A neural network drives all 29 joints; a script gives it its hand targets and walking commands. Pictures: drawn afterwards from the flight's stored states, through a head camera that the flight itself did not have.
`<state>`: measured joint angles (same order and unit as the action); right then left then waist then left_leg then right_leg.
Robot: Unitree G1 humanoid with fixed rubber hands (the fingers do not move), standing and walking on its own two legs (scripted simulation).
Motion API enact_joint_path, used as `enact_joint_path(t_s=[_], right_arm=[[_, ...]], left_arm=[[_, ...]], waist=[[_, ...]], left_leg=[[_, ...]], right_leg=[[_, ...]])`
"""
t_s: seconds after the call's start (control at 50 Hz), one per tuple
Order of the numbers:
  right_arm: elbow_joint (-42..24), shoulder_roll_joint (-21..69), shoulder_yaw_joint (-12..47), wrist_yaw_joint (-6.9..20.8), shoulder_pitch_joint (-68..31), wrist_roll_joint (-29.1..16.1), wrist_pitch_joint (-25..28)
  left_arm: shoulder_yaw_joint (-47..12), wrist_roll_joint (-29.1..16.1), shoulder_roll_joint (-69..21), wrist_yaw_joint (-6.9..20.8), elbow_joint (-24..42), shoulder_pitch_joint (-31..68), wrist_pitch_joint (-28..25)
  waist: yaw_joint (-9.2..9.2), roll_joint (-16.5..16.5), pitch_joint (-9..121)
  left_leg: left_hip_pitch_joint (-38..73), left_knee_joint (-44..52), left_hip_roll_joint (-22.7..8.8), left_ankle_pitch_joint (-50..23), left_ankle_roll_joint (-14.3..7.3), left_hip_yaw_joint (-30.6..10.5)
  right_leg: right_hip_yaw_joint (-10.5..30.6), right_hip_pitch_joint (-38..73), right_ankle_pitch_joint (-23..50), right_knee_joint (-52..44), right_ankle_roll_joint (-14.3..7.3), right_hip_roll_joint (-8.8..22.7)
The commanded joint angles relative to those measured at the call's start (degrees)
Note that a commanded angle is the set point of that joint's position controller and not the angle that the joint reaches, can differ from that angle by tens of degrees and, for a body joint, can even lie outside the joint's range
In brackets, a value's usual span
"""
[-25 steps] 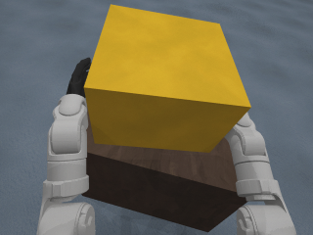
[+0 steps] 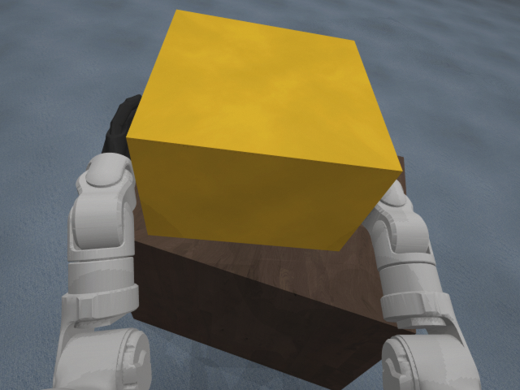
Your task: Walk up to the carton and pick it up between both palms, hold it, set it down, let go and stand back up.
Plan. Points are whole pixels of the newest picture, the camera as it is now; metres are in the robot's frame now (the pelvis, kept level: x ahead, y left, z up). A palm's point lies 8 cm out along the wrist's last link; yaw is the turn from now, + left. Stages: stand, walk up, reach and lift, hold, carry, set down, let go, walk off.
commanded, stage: hold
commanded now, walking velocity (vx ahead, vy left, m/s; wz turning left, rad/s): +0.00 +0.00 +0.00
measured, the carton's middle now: (258, 131) +0.40 +0.01 +0.21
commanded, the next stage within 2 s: none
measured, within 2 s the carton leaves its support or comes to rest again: neither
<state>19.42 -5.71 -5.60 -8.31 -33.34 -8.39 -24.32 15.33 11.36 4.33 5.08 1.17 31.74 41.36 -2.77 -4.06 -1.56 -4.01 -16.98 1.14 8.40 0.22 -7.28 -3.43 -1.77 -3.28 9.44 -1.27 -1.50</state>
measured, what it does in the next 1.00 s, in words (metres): stands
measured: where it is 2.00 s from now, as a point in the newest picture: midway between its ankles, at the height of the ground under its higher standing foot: outside the picture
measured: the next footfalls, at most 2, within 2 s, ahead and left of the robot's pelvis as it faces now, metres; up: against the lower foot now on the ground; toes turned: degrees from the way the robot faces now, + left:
none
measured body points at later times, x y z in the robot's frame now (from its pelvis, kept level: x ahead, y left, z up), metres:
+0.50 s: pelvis +0.01 +0.01 +0.00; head +0.01 +0.04 +0.45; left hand +0.39 +0.17 +0.18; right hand +0.38 -0.19 +0.16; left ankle +0.02 +0.12 -0.75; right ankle +0.03 -0.11 -0.75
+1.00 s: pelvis +0.01 +0.01 +0.00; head -0.01 +0.04 +0.45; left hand +0.38 +0.19 +0.19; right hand +0.38 -0.17 +0.18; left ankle +0.02 +0.12 -0.75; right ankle +0.03 -0.11 -0.75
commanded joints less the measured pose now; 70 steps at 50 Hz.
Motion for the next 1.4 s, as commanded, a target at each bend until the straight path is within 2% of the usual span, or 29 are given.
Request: enact_joint_path(t_s=[0.0, 0.02, 0.1, 0.18, 0.2, 0.24, 0.3, 0.34, 0.36, 0.4, 0.46, 0.58, 0.62, 0.68, 0.74, 0.76, 0.8, 0.82, 0.86, 0.92, 0.98, 1.02, 1.08, 1.1, 1.12, 1.14, 1.22, 1.28, 1.38], right_arm=[[-14.04, 16.83, 14.01, 4.57, -37.74, -3.53, 3.52], [-14.37, 17.04, 14.14, 4.54, -38.21, -3.55, 3.56], [-14.11, 16.40, 13.34, 4.91, -38.52, -2.77, 3.56], [-15.76, 16.68, 14.99, 5.43, -36.55, -4.02, 3.87], [-16.34, 16.37, 14.90, 5.65, -39.05, -3.89, 4.15], [-19.49, 16.91, 16.89, 5.52, -37.70, -4.74, 4.48], [-18.81, 16.72, 17.18, 5.83, -37.44, -4.33, 4.04], [-22.53, 17.49, 19.38, 5.58, -34.57, -5.33, 4.19], [-22.58, 17.15, 19.92, 5.38, -35.77, -5.36, 4.08], [-22.79, 17.13, 20.26, 5.14, -34.49, -5.91, 4.10], [-26.02, 18.30, 22.55, 4.45, -33.16, -7.85, 3.98], [-24.98, 16.73, 21.51, 3.87, -31.69, -7.14, 3.53], [-23.49, 16.17, 20.71, 4.06, -31.08, -7.02, 3.49], [-24.31, 15.80, 20.35, 4.15, -31.15, -6.93, 3.73], [-22.86, 15.07, 18.78, 4.54, -32.52, -5.84, 3.92], [-22.46, 14.38, 17.83, 4.62, -32.78, -5.22, 3.96], [-20.98, 14.40, 17.36, 4.86, -32.25, -5.54, 3.41], [-18.59, 14.08, 16.28, 5.28, -34.83, -4.70, 3.05], [-17.24, 14.23, 15.45, 5.76, -35.41, -4.59, 3.00], [-16.68, 13.91, 14.13, 6.04, -38.09, -3.79, 3.53], [-15.96, 13.71, 14.18, 5.91, -36.34, -3.42, 3.70], [-17.08, 14.34, 14.99, 5.69, -35.93, -3.58, 3.85], [-18.15, 15.82, 16.65, 5.77, -35.60, -4.63, 4.00], [-20.47, 15.96, 17.76, 5.49, -34.93, -5.08, 4.40], [-20.71, 15.74, 17.55, 5.52, -37.45, -4.98, 4.52], [-20.02, 15.40, 17.16, 5.57, -37.25, -4.64, 4.47], [-20.28, 17.07, 18.15, 5.27, -36.06, -4.55, 4.57], [-23.28, 17.76, 19.67, 5.00, -36.08, -5.14, 5.48], [-20.11, 15.82, 17.32, 4.84, -33.93, -3.62, 4.83]], left_arm=[[-22.09, -7.23, -20.54, 6.56, 4.87, 32.81, -2.77], [-21.72, -7.14, -20.48, 6.45, 4.94, 32.98, -2.89], [-21.32, -6.80, -21.11, 6.03, 3.85, 32.72, -3.26], [-22.15, -6.06, -23.06, 5.39, 6.90, 30.20, -3.12], [-22.36, -6.48, -21.99, 5.30, 7.43, 32.81, -3.51], [-23.38, -6.94, -22.82, 5.01, 10.09, 30.84, -3.63], [-21.77, -6.30, -21.81, 4.80, 8.78, 30.11, -3.19], [-23.26, -6.42, -23.02, 4.61, 11.46, 25.98, -2.68], [-22.09, -5.97, -22.08, 4.79, 11.06, 26.86, -2.40], [-21.74, -5.60, -21.35, 4.91, 11.05, 25.38, -2.31], [-23.82, -6.44, -22.42, 5.19, 15.91, 24.48, -1.81], [-22.66, -5.98, -20.13, 5.68, 15.27, 23.51, -1.35], [-22.85, -5.97, -19.50, 5.61, 15.57, 24.41, -1.33], [-24.64, -7.58, -20.25, 5.62, 16.40, 25.18, -1.78], [-24.57, -7.53, -20.32, 5.49, 15.65, 26.74, -1.90], [-24.89, -7.49, -20.25, 5.27, 15.10, 27.10, -1.89], [-24.84, -7.48, -20.88, 5.24, 14.18, 26.66, -1.21], [-23.26, -7.21, -20.12, 5.40, 11.25, 29.02, -1.05], [-22.95, -6.89, -20.73, 5.44, 10.23, 29.43, -0.75], [-21.48, -6.44, -20.76, 5.41, 8.31, 30.42, -0.95], [-20.12, -5.84, -20.26, 5.22, 7.86, 29.67, -1.70], [-19.91, -5.41, -21.04, 5.31, 7.26, 28.94, -1.74], [-20.75, -5.36, -21.41, 5.32, 10.03, 28.49, -2.12], [-21.42, -5.38, -21.60, 5.20, 11.56, 27.02, -2.23], [-20.82, -5.33, -20.88, 5.28, 10.17, 29.16, -2.35], [-20.53, -5.15, -20.45, 5.19, 9.30, 28.62, -2.33], [-19.87, -5.28, -20.19, 5.41, 9.36, 27.68, -2.31], [-22.05, -6.48, -20.19, 5.13, 13.19, 28.78, -3.48], [-20.89, -6.29, -18.51, 5.11, 9.25, 27.05, -3.18]], waist=[[-3.34, 7.54, 23.47], [-3.22, 6.81, 23.67], [-3.39, 7.93, 23.93], [-3.08, 8.30, 26.50], [-3.05, 7.73, 27.36], [-2.87, 6.63, 29.31], [-1.75, 4.94, 27.55], [-1.38, 4.52, 29.11], [-0.63, 3.33, 29.43], [-0.37, 3.37, 27.96], [-0.61, 3.73, 29.43], [-0.62, 4.45, 27.00], [-1.12, 5.63, 25.55], [-2.30, 5.96, 26.39], [-2.70, 7.22, 26.35], [-3.44, 7.89, 25.82], [-3.16, 8.22, 24.94], [-2.83, 7.66, 23.22], [-3.09, 7.18, 21.49], [-2.75, 6.81, 22.79], [-2.49, 5.52, 24.28], [-2.13, 4.88, 24.07], [-1.44, 5.41, 26.59], [-1.64, 5.03, 27.57], [-1.07, 4.58, 28.04], [-0.83, 4.99, 27.30], [-0.49, 2.62, 25.33], [-0.73, 4.01, 29.94], [-1.26, 5.06, 25.68]], left_leg=[[-5.46, 3.53, 1.55, -2.77, 2.03, 6.14], [-5.30, 3.56, 1.42, -2.61, 2.03, 6.07], [-6.12, 3.26, 1.25, -2.09, 2.61, 5.86], [-3.05, 2.49, 0.83, -9.26, 3.12, 5.06], [-3.28, 2.16, 1.14, -9.52, 2.94, 5.33], [-1.30, 1.76, 0.91, -12.37, 2.98, 4.92], [-1.67, 2.27, 0.95, -11.98, 2.22, 5.12], [-0.66, 2.09, 0.99, -16.68, 1.89, 4.85], [-0.17, 2.01, 1.12, -17.87, 1.53, 4.85], [-1.41, 2.13, 1.22, -17.24, 1.33, 4.89], [0.70, 1.78, 1.49, -20.52, 1.28, 5.21], [-0.43, 2.73, 1.44, -17.83, 1.11, 5.32], [0.39, 2.90, 1.33, -15.56, 1.66, 5.58], [1.07, 2.32, 1.41, -16.03, 2.32, 5.80], [1.25, 2.18, 1.08, -14.59, 2.97, 5.91], [1.03, 2.05, 1.02, -14.59, 3.24, 5.68], [0.89, 2.01, 0.85, -14.23, 3.60, 5.51], [-0.66, 2.72, 0.97, -10.75, 3.51, 5.75], [-1.94, 3.48, 0.60, -6.56, 3.25, 5.79], [-1.66, 3.28, 0.75, -7.22, 3.21, 5.81], [-1.69, 3.29, 0.72, -7.35, 2.95, 6.06], [-2.05, 3.02, 0.76, -10.18, 2.65, 5.65], [-1.18, 3.03, 0.97, -12.58, 2.15, 5.68], [-0.33, 2.53, 1.03, -15.77, 2.06, 5.73], [-0.99, 2.55, 1.17, -14.41, 1.80, 5.54], [-1.30, 2.88, 1.18, -13.05, 1.67, 5.66], [-3.11, 3.57, 1.39, -10.35, 0.70, 6.21], [-1.75, 2.64, 1.65, -14.37, 0.67, 6.15], [-3.88, 3.26, 1.41, -8.82, 0.93, 6.48]], right_leg=[[-1.64, 14.10, 5.00, 1.76, 1.66, 0.01], [-1.59, 13.67, 4.60, 1.84, 1.73, -0.13], [-2.31, 13.45, 3.13, 1.72, 0.95, -0.44], [-2.22, 14.38, 8.82, 2.32, 0.41, -1.02], [-2.17, 14.20, 8.92, 2.39, 0.65, -0.94], [-2.30, 15.25, 11.68, 2.39, 0.70, -1.27], [-2.22, 15.72, 11.98, 2.28, 1.07, -0.96], [-1.61, 18.15, 17.69, 2.83, 1.49, -0.91], [-1.57, 18.84, 19.38, 2.99, 1.88, -0.84], [-1.42, 19.70, 20.27, 3.27, 1.99, -0.58], [-1.22, 20.21, 24.34, 3.22, 2.32, -0.45], [-1.05, 20.55, 22.10, 2.78, 2.45, -0.10], [-1.40, 18.24, 18.61, 2.28, 2.11, -0.26], [-1.76, 17.10, 18.39, 2.00, 1.94, -0.62], [-2.19, 14.74, 14.74, 1.57, 1.34, -0.85], [-2.29, 14.34, 14.23, 1.57, 1.24, -0.93], [-2.28, 13.80, 13.13, 1.15, 0.84, -0.99], [-2.39, 13.15, 9.67, 0.90, 0.79, -0.91], [-2.62, 12.77, 6.30, 0.82, 0.50, -0.86], [-2.47, 13.81, 6.97, 1.02, 0.56, -1.17], [-2.81, 14.10, 7.47, 1.41, 0.78, -1.05], [-2.39, 15.34, 10.34, 1.48, 0.72, -0.72], [-2.08, 17.19, 13.30, 2.22, 0.97, -0.70], [-1.82, 18.42, 16.78, 2.43, 1.20, -0.75], [-1.98, 17.98, 15.94, 2.53, 1.44, -0.65], [-2.13, 17.67, 14.57, 2.53, 1.57, -0.65], [-2.18, 18.62, 14.31, 2.60, 2.03, -0.44], [-1.80, 19.49, 18.63, 3.49, 2.27, -0.32], [-2.11, 17.32, 13.11, 2.67, 2.22, 0.05]])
